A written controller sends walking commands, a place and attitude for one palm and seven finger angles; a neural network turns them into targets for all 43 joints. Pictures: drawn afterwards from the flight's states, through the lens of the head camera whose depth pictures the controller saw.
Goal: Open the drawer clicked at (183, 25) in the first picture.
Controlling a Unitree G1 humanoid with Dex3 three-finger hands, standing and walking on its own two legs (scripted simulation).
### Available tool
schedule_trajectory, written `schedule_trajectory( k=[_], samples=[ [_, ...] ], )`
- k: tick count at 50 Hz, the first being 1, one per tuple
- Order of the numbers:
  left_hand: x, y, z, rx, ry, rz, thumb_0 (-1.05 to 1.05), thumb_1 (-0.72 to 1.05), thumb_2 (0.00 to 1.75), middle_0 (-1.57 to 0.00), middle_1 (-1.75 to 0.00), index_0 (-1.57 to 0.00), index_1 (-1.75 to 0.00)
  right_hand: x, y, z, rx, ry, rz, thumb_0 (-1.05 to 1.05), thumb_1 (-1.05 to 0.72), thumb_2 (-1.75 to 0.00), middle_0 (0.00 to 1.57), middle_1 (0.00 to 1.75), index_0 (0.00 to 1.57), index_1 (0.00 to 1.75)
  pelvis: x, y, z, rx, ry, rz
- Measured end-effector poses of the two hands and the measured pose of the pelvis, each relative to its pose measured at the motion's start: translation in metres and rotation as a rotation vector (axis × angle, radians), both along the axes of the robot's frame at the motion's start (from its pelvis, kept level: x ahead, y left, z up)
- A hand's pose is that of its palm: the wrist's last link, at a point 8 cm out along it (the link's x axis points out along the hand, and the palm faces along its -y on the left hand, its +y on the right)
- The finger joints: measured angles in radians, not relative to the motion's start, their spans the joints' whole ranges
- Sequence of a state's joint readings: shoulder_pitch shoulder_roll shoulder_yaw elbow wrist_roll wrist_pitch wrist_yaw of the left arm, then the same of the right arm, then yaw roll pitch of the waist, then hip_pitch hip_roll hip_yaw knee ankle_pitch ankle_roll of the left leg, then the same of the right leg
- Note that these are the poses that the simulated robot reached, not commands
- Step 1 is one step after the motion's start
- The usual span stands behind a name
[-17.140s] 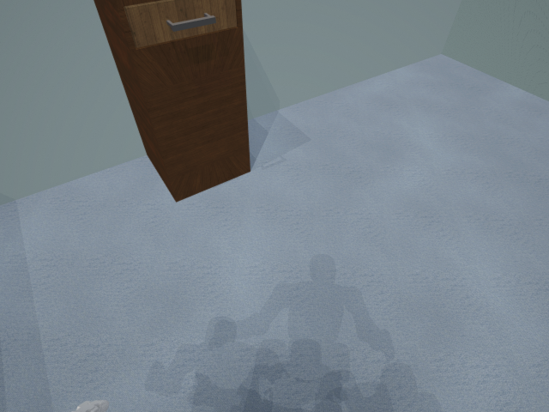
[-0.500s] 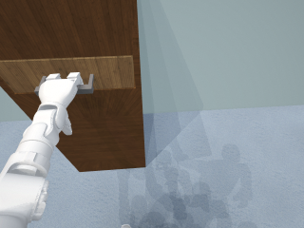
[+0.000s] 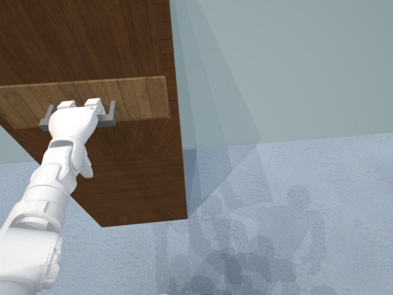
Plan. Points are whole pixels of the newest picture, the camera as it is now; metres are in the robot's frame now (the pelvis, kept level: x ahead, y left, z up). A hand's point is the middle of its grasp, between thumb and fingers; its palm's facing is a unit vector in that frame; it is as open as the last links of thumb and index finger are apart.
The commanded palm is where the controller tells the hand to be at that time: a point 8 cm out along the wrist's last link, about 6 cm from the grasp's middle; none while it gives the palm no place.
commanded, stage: close the thumb around the handle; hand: left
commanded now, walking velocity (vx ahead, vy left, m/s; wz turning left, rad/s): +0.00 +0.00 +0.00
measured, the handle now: (80, 115) +0.49 +0.26 +0.08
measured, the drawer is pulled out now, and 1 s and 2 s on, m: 0.00 0.02 0.15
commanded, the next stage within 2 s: pull the drawer open in 0.60 s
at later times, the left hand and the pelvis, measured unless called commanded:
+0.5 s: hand (83, 137) +0.44 +0.25 +0.05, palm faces -0.04 -0.04 -1.00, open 5.9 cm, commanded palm +0.43 +0.25 +0.11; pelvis +0.01 +0.00 +0.00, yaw +0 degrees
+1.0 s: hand (82, 144) +0.43 +0.25 +0.05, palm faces +0.00 -0.05 -1.00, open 5.2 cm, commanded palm +0.38 +0.25 +0.11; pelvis +0.01 +0.01 +0.00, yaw -1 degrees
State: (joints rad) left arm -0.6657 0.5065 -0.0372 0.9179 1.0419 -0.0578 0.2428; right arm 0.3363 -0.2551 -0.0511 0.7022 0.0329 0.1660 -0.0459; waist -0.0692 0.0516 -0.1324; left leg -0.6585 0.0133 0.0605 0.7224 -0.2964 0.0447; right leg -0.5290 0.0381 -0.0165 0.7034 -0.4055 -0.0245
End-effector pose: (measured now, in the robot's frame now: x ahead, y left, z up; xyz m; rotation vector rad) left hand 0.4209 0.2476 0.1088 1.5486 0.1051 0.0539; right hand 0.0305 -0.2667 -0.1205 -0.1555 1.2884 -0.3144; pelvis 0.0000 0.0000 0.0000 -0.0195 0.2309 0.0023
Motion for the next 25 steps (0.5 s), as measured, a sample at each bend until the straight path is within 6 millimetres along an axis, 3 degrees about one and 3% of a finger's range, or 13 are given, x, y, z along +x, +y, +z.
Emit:
schedule_trajectory(
  k=[11, 25],
  samples=[
    [0.006, 0.002, -0.001, -0.010, 0.007, 0.010, 0.00, -0.05, 0.49, -0.35, -1.24, -0.35, -1.25, 0.019, -0.006, 0.005, -0.022, -0.039, 0.020, 0.01, -0.91, -0.90, 0.20, 0.30, 0.21, 0.30, 0.002, -0.002, -0.001, 0.000, 0.010, 0.001],
    [0.005, 0.007, 0.000, -0.014, 0.008, -0.001, 0.00, 0.67, 0.80, -0.40, -1.32, -0.40, -1.32, 0.016, -0.005, 0.003, -0.014, -0.010, 0.011, 0.01, -0.91, -0.90, 0.20, 0.30, 0.21, 0.30, 0.008, -0.001, 0.000, 0.000, 0.011, 0.000]
  ],
)
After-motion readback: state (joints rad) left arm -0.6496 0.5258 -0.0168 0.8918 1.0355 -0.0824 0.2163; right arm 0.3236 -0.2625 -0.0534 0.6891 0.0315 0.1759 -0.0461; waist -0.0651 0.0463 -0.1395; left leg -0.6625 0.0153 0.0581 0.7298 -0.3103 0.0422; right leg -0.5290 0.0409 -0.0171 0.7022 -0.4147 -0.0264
